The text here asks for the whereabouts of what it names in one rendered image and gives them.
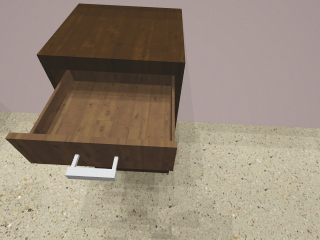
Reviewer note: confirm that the drawer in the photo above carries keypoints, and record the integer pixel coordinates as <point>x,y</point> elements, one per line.
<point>102,115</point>

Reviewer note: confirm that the cabinet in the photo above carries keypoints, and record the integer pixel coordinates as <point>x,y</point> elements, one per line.
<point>118,39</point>

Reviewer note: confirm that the handle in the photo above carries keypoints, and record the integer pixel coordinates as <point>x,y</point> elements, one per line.
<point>95,174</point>

